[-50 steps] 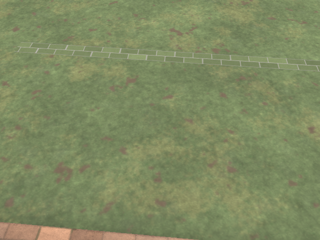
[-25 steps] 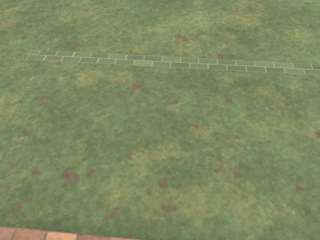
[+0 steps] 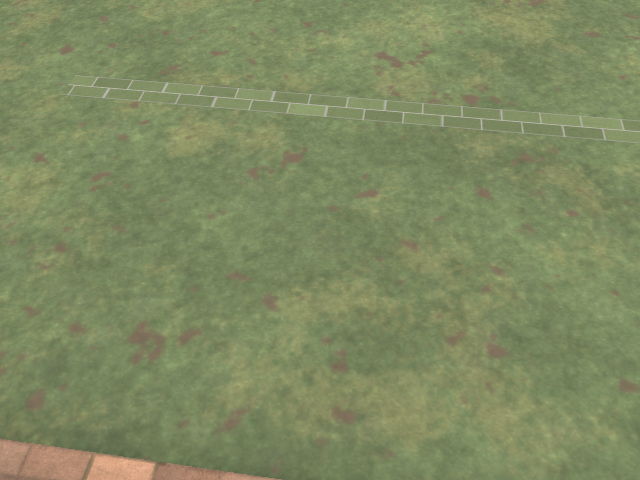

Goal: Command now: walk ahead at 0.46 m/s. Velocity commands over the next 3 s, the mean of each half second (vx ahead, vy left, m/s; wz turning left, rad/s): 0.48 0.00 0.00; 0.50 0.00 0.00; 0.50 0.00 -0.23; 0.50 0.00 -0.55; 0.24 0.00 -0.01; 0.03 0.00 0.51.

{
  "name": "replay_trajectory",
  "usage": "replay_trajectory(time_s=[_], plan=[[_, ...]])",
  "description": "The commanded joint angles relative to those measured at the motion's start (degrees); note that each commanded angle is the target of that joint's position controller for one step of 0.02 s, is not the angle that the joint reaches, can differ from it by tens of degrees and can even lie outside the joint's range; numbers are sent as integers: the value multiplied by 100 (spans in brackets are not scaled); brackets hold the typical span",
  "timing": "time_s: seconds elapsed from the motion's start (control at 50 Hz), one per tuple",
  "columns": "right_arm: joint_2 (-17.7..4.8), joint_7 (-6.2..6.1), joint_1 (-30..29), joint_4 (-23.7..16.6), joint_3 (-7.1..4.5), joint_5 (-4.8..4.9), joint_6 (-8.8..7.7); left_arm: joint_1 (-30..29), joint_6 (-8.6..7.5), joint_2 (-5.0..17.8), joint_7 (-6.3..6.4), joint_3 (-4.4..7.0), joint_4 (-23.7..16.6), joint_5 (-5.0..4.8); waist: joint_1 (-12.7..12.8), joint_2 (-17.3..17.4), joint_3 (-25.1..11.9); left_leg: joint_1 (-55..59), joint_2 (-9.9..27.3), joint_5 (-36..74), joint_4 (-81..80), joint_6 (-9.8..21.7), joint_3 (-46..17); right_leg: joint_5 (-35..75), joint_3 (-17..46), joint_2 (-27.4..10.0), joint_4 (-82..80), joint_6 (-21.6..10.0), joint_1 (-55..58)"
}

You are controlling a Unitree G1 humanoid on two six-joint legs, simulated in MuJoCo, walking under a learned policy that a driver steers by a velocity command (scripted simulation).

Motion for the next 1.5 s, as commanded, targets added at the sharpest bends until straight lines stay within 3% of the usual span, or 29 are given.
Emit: replay_trajectory(time_s=[0.02,0.1,0.14,0.18,0.24,0.26,0.3,0.32,0.34,0.38,0.5,0.6,0.66,0.68,0.7,0.72,0.78,0.8,0.86,0.9,0.96,1.14,1.2,1.22,1.24,1.3,1.34,1.42,1.5], plan=[[-498,24,-206,-547,-160,-238,-29,-46,33,719,-17,55,-206,204,-444,-510,545,-1586,515,1632,66,77,57,2473,3480,-1917,-1978,-1429,148],[-117,361,-333,-761,-31,-410,164,-106,11,449,305,-86,-220,-86,-558,67,668,221,390,5922,-2271,-63,705,-783,1439,-532,-1060,-723,-1944],[59,498,-610,-993,-3,-182,134,165,94,801,408,29,25,-180,-330,-476,381,2136,182,5881,-3378,-414,1215,-692,882,-434,-850,-586,-2233],[-393,421,644,-544,-248,-150,226,-578,106,726,343,64,-84,-173,-967,-954,218,2855,359,6443,-2978,-377,1360,-545,771,-445,379,-420,-2189],[-916,410,3891,623,-574,-496,303,-1778,112,703,169,216,-297,-430,-2632,146,100,4792,1076,5046,-4162,468,980,1650,838,119,5028,-74,-2552],[118,540,3548,485,-135,-403,79,-1274,156,267,287,150,-250,-581,-2201,1140,828,3855,1413,4072,-5311,698,528,-352,404,891,6435,-48,-3014],[-214,496,3335,719,-44,-432,-198,243,-63,-579,227,-68,-365,-390,-468,2029,487,4409,1996,7249,-3101,540,-757,776,1989,624,5669,-636,-4746],[-865,607,2708,818,-290,-472,-261,69,-64,-514,216,-128,-627,-529,-101,1905,422,3864,3013,3961,-4205,1198,-2800,1255,2244,145,4534,-657,-5334],[80,554,2077,550,10,-570,-172,-553,100,201,325,33,-478,-375,-86,-384,917,2402,2443,4341,-4386,988,-1779,2460,1822,61,3358,-365,-4582],[-406,247,1007,433,-23,-891,-172,-327,314,-3,259,34,-475,-147,541,-308,823,712,2607,4739,-3915,1333,-2553,3337,1430,-464,2455,305,-3129],[-329,-278,1288,468,76,-173,-236,-1550,330,143,-156,64,-914,-63,25,-159,1193,-639,1206,165,-3074,808,-819,7139,804,-454,-1037,464,-573],[-324,-226,1580,608,-146,-236,-21,-1914,401,327,-323,185,-984,-222,-722,510,1250,896,1358,993,-1894,1048,-1092,5563,669,-545,-1952,384,-784],[-488,-27,270,452,-334,-306,-96,677,376,942,-353,521,35,-65,591,545,178,181,1306,2443,496,647,-802,5493,150,-833,-2154,-201,2132],[-296,-127,427,506,-323,-10,-49,1366,336,535,-263,483,275,-49,916,-159,376,641,574,3069,2775,176,40,4535,258,-1043,-5029,-656,2341],[70,-76,401,706,-341,-235,-78,2162,280,229,-251,327,793,-78,1247,-1476,534,-1484,-527,-800,5821,-12,378,6474,214,-1231,-3942,-750,3757],[307,10,909,288,-251,-229,-161,1918,150,140,-331,54,800,-135,424,-2639,618,-3391,-646,-1678,6379,13,-124,9585,682,-1272,-1681,-722,4457],[288,-37,332,-215,-120,23,38,1297,138,34,-510,17,951,-20,-196,216,120,-3391,489,25,4375,65,3,3776,2538,-1884,-2969,-1308,2633],[543,-34,181,-555,15,5,97,1000,132,763,-465,197,997,-7,-457,-515,305,-3614,640,-120,4421,-70,241,3192,3662,-2390,-3249,-1683,2112],[115,47,-497,-745,-42,-179,227,334,25,-172,-22,-212,737,322,-560,-35,861,-3361,1042,3169,911,-425,-264,2109,2953,-1689,-3149,-1117,579],[349,196,-276,-710,-14,-364,258,357,2,163,107,-220,818,241,-689,-514,472,-1207,988,4553,517,-643,268,2910,2560,-1356,-2984,-999,-456],[-353,315,-994,-1065,-229,-334,87,762,-172,254,345,-172,807,-241,-369,-705,789,-1807,1244,6446,-1889,-489,-213,1849,2221,-1084,-2497,-907,771],[-170,676,-1489,-1187,-236,-221,4,678,80,349,343,95,770,-162,402,-849,1146,32,969,5506,-4047,-472,395,1672,1973,-738,-453,-1060,887],[-907,619,2894,508,-701,-348,-101,-474,-76,382,97,227,900,-238,-1754,-66,-257,4890,1049,6239,-4534,-61,1161,3744,1341,-83,3933,-556,-1106],[-265,517,3282,593,-523,-259,-105,-391,-137,101,102,216,904,-296,-2094,1395,355,5015,1856,5915,-6492,570,517,-448,848,1130,6848,-224,-1990],[-167,500,2830,712,-212,-425,-226,189,-216,-384,64,146,594,-328,-1015,2446,447,6016,2197,9701,-3117,496,381,-1205,1239,898,7356,-293,-4336],[-128,727,2013,775,-186,-425,-268,-347,-68,-318,71,74,147,-364,-516,55,-269,4361,2764,4771,-4168,1078,-954,634,831,-122,5741,-319,-4452],[37,543,644,473,-60,-571,-491,-705,73,164,68,159,-35,-443,153,47,698,1823,2925,3879,-4780,929,-1213,2760,1767,-635,2708,-203,-3572],[-515,-236,383,542,-83,-482,-630,-1499,-81,173,-190,185,-340,-107,275,342,732,-161,1837,2304,-4231,459,580,7733,1122,-383,-1103,251,-601],[-302,-268,1329,830,-72,-223,-486,-2649,145,41,-332,137,-793,-270,-537,372,1312,1494,1933,1470,-3463,415,538,7136,1122,-277,-2318,97,-1359]])
Next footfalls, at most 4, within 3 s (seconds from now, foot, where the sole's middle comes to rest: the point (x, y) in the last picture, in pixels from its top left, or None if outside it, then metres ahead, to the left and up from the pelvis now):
0.26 left None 0.15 0.14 -0.92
0.68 right None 0.34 -0.13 -1.14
1.22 left None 0.59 0.14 -1.36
1.66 right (393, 446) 0.92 -0.17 -1.58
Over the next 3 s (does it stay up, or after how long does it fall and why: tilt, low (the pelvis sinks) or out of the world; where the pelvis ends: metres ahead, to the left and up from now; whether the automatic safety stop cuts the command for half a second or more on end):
stays up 1.22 -0.13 -0.80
